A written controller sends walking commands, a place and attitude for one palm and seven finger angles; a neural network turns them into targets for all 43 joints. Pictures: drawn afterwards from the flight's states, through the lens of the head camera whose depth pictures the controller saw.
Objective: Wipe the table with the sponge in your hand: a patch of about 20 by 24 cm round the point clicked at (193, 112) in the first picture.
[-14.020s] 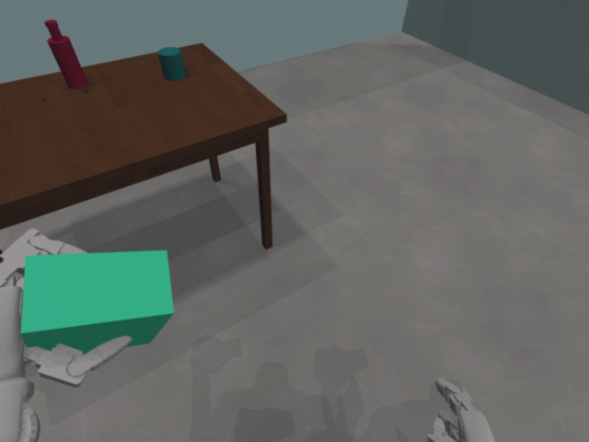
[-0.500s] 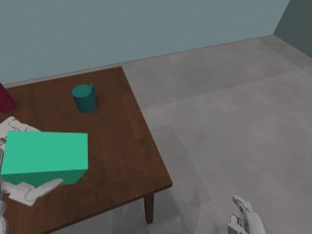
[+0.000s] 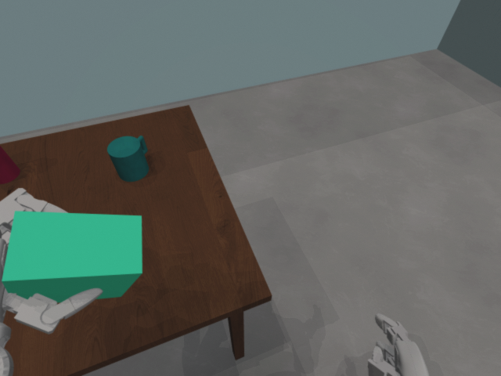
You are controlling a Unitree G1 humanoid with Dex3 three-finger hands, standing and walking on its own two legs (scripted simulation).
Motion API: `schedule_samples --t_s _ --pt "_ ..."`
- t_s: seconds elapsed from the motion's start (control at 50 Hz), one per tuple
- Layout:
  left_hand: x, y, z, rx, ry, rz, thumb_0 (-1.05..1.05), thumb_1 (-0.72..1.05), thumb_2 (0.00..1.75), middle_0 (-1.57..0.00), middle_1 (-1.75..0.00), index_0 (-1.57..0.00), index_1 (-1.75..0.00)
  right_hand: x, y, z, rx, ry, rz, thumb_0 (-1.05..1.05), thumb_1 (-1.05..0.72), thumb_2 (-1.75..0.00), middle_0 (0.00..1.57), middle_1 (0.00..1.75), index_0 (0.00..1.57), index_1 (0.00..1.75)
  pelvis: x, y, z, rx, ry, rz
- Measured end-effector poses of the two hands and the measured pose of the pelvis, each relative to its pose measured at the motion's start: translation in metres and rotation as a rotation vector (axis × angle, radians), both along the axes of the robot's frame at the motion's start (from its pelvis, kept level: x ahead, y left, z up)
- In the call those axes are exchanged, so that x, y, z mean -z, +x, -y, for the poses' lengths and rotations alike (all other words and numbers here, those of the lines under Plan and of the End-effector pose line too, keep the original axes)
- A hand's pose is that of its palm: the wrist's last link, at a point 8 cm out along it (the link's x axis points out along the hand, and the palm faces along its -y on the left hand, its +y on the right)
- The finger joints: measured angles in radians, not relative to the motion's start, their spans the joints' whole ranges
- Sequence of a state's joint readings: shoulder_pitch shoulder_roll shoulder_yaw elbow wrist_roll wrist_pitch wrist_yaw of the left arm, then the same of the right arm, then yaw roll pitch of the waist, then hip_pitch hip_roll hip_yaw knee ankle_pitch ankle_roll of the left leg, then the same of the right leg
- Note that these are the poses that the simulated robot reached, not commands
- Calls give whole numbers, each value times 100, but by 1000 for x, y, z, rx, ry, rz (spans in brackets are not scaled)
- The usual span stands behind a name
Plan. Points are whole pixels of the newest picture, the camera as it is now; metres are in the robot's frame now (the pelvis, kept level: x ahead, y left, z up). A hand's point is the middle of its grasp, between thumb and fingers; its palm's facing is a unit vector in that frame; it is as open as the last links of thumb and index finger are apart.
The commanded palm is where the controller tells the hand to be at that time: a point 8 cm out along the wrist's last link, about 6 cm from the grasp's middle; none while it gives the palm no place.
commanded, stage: come to a stop and stand still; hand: left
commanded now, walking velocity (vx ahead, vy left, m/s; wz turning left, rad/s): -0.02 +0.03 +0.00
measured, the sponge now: (95, 261) +0.23 +0.20 +0.14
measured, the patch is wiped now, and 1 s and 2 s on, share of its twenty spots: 0.00 0.00 0.00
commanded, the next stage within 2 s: look again from close up in 1.08 s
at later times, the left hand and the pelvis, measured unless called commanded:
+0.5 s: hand out of the picture +0.23 +0.30 +0.16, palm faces +0.38 -0.84 -0.39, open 10.7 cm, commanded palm +0.17 +0.32 +0.18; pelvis +0.00 +0.05 +0.01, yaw -2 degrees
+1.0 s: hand out of the picture +0.22 +0.35 +0.16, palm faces +0.35 -0.87 -0.35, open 10.7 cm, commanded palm +0.16 +0.38 +0.18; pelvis -0.01 +0.11 +0.00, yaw -1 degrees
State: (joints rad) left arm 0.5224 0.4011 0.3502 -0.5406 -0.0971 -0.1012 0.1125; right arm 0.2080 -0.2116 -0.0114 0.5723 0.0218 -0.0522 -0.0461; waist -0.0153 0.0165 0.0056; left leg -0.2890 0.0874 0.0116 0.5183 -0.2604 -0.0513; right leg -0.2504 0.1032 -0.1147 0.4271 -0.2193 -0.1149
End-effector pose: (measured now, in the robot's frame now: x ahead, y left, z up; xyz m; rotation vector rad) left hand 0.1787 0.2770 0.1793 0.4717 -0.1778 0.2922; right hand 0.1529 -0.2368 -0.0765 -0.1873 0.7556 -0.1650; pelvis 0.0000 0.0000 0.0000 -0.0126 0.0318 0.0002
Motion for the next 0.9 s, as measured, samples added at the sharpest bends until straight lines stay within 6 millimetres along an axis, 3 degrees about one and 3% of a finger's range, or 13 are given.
schedule_samples --t_s 0.04,0.08,0.14,0.26,0.32,0.4,0.5,0.64,0.76,0.9 --pt "-6 4 -3 14 62 11 -1 -54 101 -66 -134 -68 -134 0 -1 1 -9 -11 1 1 -90 -90 20 30 20 30 0 -1 1 2 0 6" --pt "-21 16 -21 18 153 79 -1 -54 101 -66 -134 -68 -134 1 -5 0 -45 -27 -16 1 -90 -90 20 30 20 30 -1 -4 5 4 8 1" --pt "-22 26 -40 -44 136 99 -1 -54 101 -66 -134 -68 -134 0 -9 3 -64 -16 11 1 -90 -90 21 30 20 30 1 -11 2 29 19 -1" --pt "2 12 -8 73 68 14 -1 -54 101 -66 -134 -68 -134 2 -19 1 -6 -7 48 1 -90 -90 20 30 20 30 2 -13 -16 40 20 5" --pt "7 3 -9 110 42 5 -1 -54 101 -66 -134 -68 -134 0 -25 -9 5 -27 16 1 -90 -90 20 30 20 30 0 -8 -23 43 13 0" --pt "5 3 -36 54 37 47 -1 -54 101 -66 -134 -68 -134 -2 -24 -30 -16 -40 -13 1 -90 -90 20 30 20 30 -3 -5 -33 31 10 9" --pt "1 9 -66 -26 4 101 -1 -54 101 -66 -134 -68 -134 -9 -8 -58 -60 -23 26 1 -90 -90 20 30 20 30 -5 -3 -49 28 5 22" --pt "7 10 -76 16 -50 114 -1 -54 102 -66 -134 -68 -134 -28 18 -91 -104 -20 113 1 -90 -90 21 30 20 30 -6 -1 -71 28 -6 29" --pt "10 6 -96 17 -44 107 -1 -54 102 -66 -134 -68 -134 -36 26 -109 -121 -41 128 1 -90 -90 21 30 20 30 -6 -2 -85 24 -14 31" --pt "8 1 -113 3 -38 133 -1 -54 102 -66 -134 -68 -134 -31 15 -121 -123 -51 88 1 -90 -90 21 30 20 30 -5 -6 -100 24 -15 39"
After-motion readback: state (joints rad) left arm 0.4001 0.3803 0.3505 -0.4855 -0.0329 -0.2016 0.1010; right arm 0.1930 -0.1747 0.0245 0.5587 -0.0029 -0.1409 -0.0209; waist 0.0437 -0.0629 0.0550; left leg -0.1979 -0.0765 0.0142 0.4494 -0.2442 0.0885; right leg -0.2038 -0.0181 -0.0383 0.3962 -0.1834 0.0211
